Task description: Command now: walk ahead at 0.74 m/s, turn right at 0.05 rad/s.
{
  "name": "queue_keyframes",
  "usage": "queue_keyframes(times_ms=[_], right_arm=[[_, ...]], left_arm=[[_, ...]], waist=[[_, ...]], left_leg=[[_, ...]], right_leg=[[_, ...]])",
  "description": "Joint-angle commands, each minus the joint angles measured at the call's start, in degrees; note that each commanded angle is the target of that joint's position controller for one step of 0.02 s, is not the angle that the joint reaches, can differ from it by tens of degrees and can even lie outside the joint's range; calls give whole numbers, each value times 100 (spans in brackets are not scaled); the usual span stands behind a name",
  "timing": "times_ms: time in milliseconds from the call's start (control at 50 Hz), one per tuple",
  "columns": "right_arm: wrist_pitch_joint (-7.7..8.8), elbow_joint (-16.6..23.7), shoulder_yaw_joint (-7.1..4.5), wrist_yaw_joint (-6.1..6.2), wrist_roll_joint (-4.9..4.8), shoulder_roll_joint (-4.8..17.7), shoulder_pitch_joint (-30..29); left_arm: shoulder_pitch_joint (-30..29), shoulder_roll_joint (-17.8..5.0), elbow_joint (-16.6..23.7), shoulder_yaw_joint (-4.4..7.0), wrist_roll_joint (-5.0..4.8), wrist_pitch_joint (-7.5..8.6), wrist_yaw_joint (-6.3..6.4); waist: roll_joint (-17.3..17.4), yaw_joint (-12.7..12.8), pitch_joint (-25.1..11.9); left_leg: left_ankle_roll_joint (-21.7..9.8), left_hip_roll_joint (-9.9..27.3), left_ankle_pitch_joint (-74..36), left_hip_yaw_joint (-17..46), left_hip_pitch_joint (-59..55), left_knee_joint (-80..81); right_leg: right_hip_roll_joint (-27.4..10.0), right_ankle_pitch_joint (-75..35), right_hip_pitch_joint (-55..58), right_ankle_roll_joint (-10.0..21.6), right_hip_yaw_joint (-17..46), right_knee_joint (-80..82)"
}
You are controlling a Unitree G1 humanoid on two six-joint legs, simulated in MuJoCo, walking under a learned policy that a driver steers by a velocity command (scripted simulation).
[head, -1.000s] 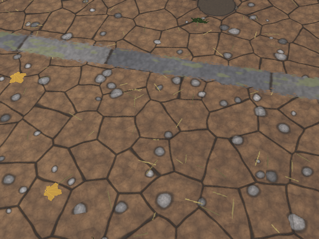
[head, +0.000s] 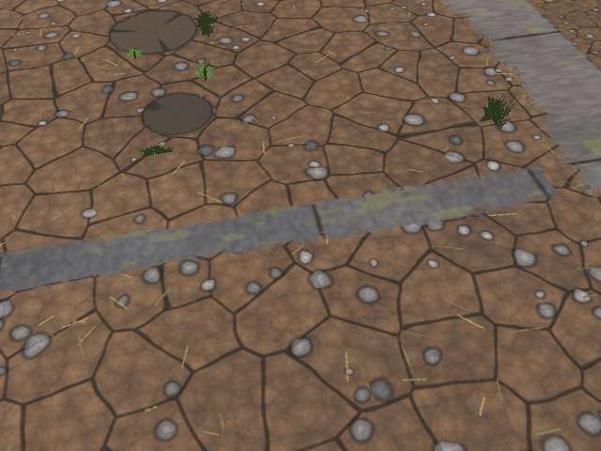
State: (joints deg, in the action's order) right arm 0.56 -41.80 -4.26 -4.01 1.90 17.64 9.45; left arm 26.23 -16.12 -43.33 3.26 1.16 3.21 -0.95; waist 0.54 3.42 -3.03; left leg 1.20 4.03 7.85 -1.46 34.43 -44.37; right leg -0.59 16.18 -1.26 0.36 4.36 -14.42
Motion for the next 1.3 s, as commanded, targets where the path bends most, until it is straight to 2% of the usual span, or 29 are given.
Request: queue_keyframes(times_ms=[20, 60, 100, 120, 140, 160, 180, 200, 260, 280, 300, 340, 400, 440, 500, 540, 560, 580, 600, 620, 660, 680, 740, 820, 880, 900, 960, 1060, 1300], right_arm=[[15, 664, -11, -97, -38, 345, -909], [48, 671, -29, -26, -14, 447, -720], [124, 307, -120, 148, 28, 617, 571], [215, -92, -235, 262, 95, 973, 1979], [285, -167, -364, 320, 193, 1838, 2620], [314, -24, -247, 285, 118, 1435, 2067], [285, 13, -163, 277, 91, 1094, 1456], [327, 26, -100, 262, 60, 832, 1291], [469, -14, 97, 294, -22, 368, 927], [600, -16, 77, 304, -286, 362, 836], [648, -97, 89, 313, -321, 365, 875], [609, -184, 72, 388, -256, 491, 938], [478, -300, 114, 539, -238, 491, 1129], [426, -469, 91, 599, -253, 634, 1504], [341, -508, 29, 623, -258, 771, 1356], [225, -431, 7, 611, -231, 761, 1059], [201, -366, 33, 583, -195, 693, 1085], [223, -316, 189, 522, -71, 190, 1785], [211, -612, 327, 418, -186, -136, 2592], [169, -643, 151, 385, -311, 549, 2208], [2, -341, 81, 483, -305, 595, 1113], [-119, -318, 63, 552, -256, 538, 1029], [-265, -447, 171, 654, -174, 110, 1310], [-249, -544, 159, 641, -127, 160, 1181], [-228, -338, 142, 650, 48, 347, 819], [-207, -336, 53, 675, -29, 733, 524], [12, -377, 190, 633, -27, 217, 120], [160, -583, 188, 608, -137, 252, 508], [97, -968, 205, 550, -178, 152, 497]], left_arm=[[-469, -1040, 362, 272, 6, 126, -14], [-464, -1139, 264, 296, 28, 118, 3], [-526, -1078, 128, 264, 84, 104, 14], [-565, -825, 140, 175, 147, 107, 18], [-653, -48, 579, -37, 5, 181, 11], [-977, -330, 621, 14, 6, 202, 39], [-1069, -507, 592, 66, -20, 193, -2], [-921, -631, 424, 64, 36, 204, -70], [-731, -404, 152, -20, 201, 3, -170], [-903, -463, 308, 54, -373, 118, -18], [-1112, -493, 356, 20, -361, 155, 30], [-1599, -360, 583, -21, -162, 206, 35], [-2427, 59, 815, -175, -126, 300, -98], [-2700, 14, 899, -155, -137, 327, -207], [-2374, -333, 817, -23, -81, 338, -263], [-1330, -571, 448, 109, -41, 353, -220], [-902, -747, 330, 151, 9, 356, -153], [-646, -1115, 340, 178, 198, 307, -94], [-625, -589, 304, 15, 168, 272, -95], [-951, -453, 384, 11, -10, 189, -111], [-1939, -214, 453, -82, -125, 78, -82], [-2192, -197, 439, -93, -66, 55, -61], [-2415, -375, 293, -9, 94, -13, -37], [-2401, -449, 100, 12, -25, -101, 71], [-2164, -139, -121, -107, -7, -156, 84], [-1910, -176, -133, -64, -41, -184, 106], [-1857, -124, -313, -55, -8, -213, 197], [-1841, -172, -609, -35, -52, -199, 181], [-1863, -304, -1276, 8, -130, -351, 297]], waist=[[-1041, -77, 824], [-901, -186, 906], [-477, -858, 528], [362, -1470, -290], [2513, -1505, -748], [1604, -1307, -353], [770, -860, 109], [275, -655, 113], [439, -241, 533], [706, -248, 587], [501, -246, 560], [191, -282, 606], [264, -561, 663], [294, -671, 560], [449, -378, 302], [393, 171, -200], [93, 337, -580], [-1148, 39, -1467], [-1483, -191, -2548], [-708, -44, -2235], [-79, -291, -620], [-161, -465, -297], [-708, -668, -146], [-617, -658, -402], [-295, -589, 245], [489, -216, 515], [845, -98, 555], [155, -312, 320], [-25, -343, 98]], left_leg=[[-85, -63, 28, -225, -660, 740], [-291, -111, 538, -315, -1090, 1049], [-475, -436, 876, -461, -2679, 1420], [-573, -51, 1618, 130, -4365, 1512], [-919, 1542, 4685, 3105, -5260, 2880], [-1011, 1688, 5053, 4779, -4583, 3637], [-966, 1685, 4335, 3860, -4170, 3249], [-963, 1428, 3453, 3135, -3687, 3242], [-1003, 870, 165, 1683, -2661, 3456], [-1235, 870, -924, 1528, -2989, 3342], [-1275, 897, -1887, 1291, -3076, 3287], [-1260, 803, -3219, 798, -3025, 3295], [-935, 225, -3526, 22, -2531, 3348], [-864, 331, -3254, 86, -2769, 3334], [-778, 538, -3422, 255, -3348, 2783], [-649, 390, -4171, 185, -3620, 1539], [-441, 89, -3546, 72, -3217, 438], [-117, -449, -218, 83, -1531, -1765], [106, -948, 3219, 958, -749, -3060], [114, -656, 3040, 1296, -701, -3267], [187, -210, 2522, 816, -388, -2635], [212, -41, 2269, 765, -774, -2119], [300, -102, 2077, 374, -1893, -664], [80, -158, 395, 198, -2751, 670], [-269, 207, 680, 669, -2636, 1778], [-472, 311, 2058, 881, -1566, 2129], [-247, 169, 2464, 853, -725, 2599], [-220, 20, 743, 615, -1632, 2040], [-330, -99, -1017, 419, -2196, 1903]], right_leg=[[-1151, 1163, -1118, 878, 822, 1192], [-1359, 1018, -986, 956, 823, 1097], [-1097, -947, -1258, 891, 331, -475], [-583, -1508, -2092, 782, -190, -2694], [371, 1182, -3966, 504, -454, -4981], [610, 1098, -4700, 631, 530, -5858], [146, 450, -4906, 702, 508, -6072], [-154, 54, -4435, 663, 307, -5721], [-455, -315, -3586, 253, -176, -5163], [-617, -353, -3924, 197, 55, -5192], [-618, -425, -4095, 136, 2, -5053], [-520, -858, -4185, -24, -246, -4343], [-112, -2261, -3184, -67, -751, -2363], [91, -2913, -2776, -24, -743, -1733], [227, -2718, -2348, 222, -506, -1354], [426, -2687, -1412, 405, -612, -1154], [61, -4118, -440, 594, -390, -1064], [-1435, -6633, 1616, 1514, 1070, -1883], [-2394, -6861, 2405, 2413, 2710, -1657], [-2087, -5588, 1664, 2232, 2411, -1316], [-1564, -3313, -230, 1711, 1533, -659], [-1379, -2545, -1106, 1520, 1275, -370], [-919, -1943, -2260, 1348, 603, -40], [-847, 219, -2451, 1088, 475, -17], [-382, 1841, -2810, 318, 272, -335], [-6, 1313, -2224, 107, -150, -596], [33, -100, -962, 28, -324, -1232], [-79, -809, -1150, 152, -199, -1168], [-152, -1963, -698, 85, -173, -1349]])
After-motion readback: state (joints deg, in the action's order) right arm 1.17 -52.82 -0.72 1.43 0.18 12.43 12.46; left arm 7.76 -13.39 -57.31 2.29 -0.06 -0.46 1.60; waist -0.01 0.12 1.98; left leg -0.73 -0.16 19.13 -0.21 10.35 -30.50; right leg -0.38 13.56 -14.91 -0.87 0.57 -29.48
